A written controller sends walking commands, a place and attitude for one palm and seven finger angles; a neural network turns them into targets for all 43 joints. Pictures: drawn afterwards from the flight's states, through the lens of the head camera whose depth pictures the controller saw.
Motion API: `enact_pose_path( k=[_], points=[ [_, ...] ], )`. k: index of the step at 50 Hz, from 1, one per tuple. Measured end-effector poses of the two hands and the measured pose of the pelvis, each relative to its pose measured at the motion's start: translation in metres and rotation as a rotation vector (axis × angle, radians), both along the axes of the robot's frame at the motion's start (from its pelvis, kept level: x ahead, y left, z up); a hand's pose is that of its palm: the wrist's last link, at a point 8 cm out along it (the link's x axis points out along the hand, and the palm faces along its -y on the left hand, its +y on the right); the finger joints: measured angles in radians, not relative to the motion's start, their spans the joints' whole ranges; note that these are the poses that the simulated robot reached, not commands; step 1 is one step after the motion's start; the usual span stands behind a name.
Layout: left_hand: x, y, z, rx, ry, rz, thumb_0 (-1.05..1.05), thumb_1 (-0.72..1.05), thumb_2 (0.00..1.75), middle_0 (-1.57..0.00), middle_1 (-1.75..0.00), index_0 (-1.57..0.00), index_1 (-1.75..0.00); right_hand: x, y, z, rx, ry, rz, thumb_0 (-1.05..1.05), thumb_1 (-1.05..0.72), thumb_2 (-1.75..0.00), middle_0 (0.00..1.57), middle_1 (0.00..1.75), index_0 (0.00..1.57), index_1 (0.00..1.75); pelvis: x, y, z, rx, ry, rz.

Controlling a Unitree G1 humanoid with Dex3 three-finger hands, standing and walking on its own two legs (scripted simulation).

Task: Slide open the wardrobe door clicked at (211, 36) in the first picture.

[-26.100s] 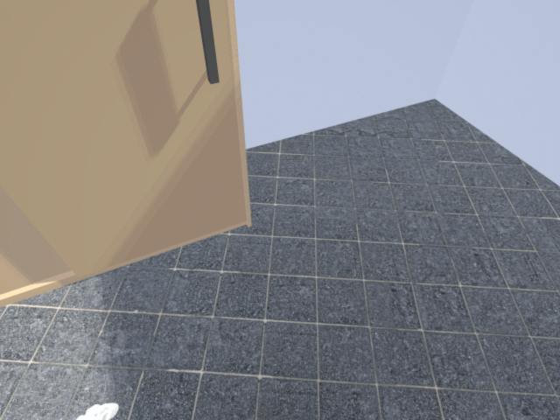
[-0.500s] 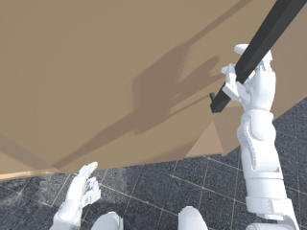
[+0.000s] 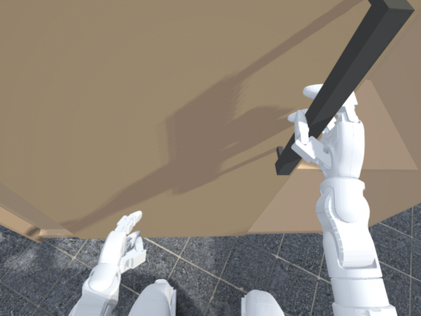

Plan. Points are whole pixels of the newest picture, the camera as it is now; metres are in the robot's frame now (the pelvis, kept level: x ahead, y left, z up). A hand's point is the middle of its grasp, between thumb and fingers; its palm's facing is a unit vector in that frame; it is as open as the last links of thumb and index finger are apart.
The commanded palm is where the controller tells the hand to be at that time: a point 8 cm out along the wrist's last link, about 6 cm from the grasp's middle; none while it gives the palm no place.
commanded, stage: step sideways, sliding the door along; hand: right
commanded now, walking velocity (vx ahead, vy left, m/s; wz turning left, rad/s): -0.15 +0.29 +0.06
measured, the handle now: (314, 106) +0.40 -0.14 +0.18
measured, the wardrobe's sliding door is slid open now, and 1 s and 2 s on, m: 0.51 0.62 0.62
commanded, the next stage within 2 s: stop walking and hold the door there in 0.72 s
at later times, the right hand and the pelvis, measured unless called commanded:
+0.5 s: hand (229, 134) +0.35 -0.01 +0.16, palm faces +0.23 +0.97 -0.09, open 6.5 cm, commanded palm +0.32 +0.01 +0.17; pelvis -0.06 +0.17 +0.01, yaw +4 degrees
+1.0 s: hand (233, 133) +0.36 -0.02 +0.16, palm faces +0.49 +0.82 -0.29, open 7.0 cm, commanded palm +0.31 -0.04 +0.15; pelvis -0.02 +0.31 +0.00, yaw +2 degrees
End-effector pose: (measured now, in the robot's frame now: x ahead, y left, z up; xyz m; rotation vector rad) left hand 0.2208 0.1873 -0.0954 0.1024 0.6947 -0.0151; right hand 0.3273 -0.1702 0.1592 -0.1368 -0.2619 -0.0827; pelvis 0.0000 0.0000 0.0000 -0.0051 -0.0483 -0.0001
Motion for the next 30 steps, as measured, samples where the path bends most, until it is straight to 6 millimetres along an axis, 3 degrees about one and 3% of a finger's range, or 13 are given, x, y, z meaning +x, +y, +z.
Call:
enact_pose_path(
  k=[5, 12, 19, 22, 25, 30],
  points=[
    [-0.028, 0.046, 0.010, 0.055, 0.056, 0.073, 0.01, 0.90, 0.90, -0.20, -0.30, -0.20, -0.30, -0.001, 0.042, 0.001, 0.025, 0.016, 0.068, -0.03, -0.69, -0.77, 0.45, 1.40, 0.22, 1.38, -0.017, 0.022, 0.014, -0.031, 0.035, 0.012],
    [-0.095, 0.106, 0.022, 0.152, 0.114, 0.170, 0.01, 0.90, 0.90, -0.20, -0.30, -0.20, -0.30, 0.000, 0.094, 0.000, 0.044, -0.004, 0.179, -0.03, -0.67, -0.72, 0.43, 1.40, 0.22, 1.35, -0.039, 0.057, 0.011, -0.009, 0.017, 0.044],
    [-0.155, 0.156, 0.018, 0.144, 0.274, 0.172, 0.01, 0.90, 0.90, -0.20, -0.30, -0.20, -0.30, -0.007, 0.099, 0.006, 0.045, 0.085, 0.042, 0.00, -0.70, -0.79, 0.42, 1.40, 0.22, 1.37, -0.051, 0.105, 0.026, 0.074, 0.022, 0.086],
    [-0.166, 0.181, 0.011, 0.123, 0.291, 0.167, 0.01, 0.90, 0.90, -0.20, -0.30, -0.20, -0.30, -0.009, 0.105, 0.007, 0.040, 0.092, -0.035, 0.00, -0.72, -0.81, 0.42, 1.40, 0.20, 1.37, -0.055, 0.136, 0.021, 0.086, 0.027, 0.089],
    [-0.165, 0.208, -0.004, 0.097, 0.270, 0.143, 0.01, 0.90, 0.90, -0.20, -0.30, -0.20, -0.30, -0.010, 0.113, 0.006, 0.049, 0.077, -0.140, 0.00, -0.72, -0.83, 0.40, 1.40, 0.18, 1.35, -0.060, 0.172, 0.005, 0.060, 0.031, 0.064],
    [-0.150, 0.248, -0.011, 0.161, 0.282, 0.125, 0.01, 0.90, 0.90, -0.20, -0.30, -0.20, -0.30, -0.012, 0.121, 0.007, 0.121, 0.101, -0.263, 0.00, -0.71, -0.84, 0.39, 1.40, 0.16, 1.32, -0.069, 0.195, 0.006, 0.053, 0.026, -0.003]
  ],
)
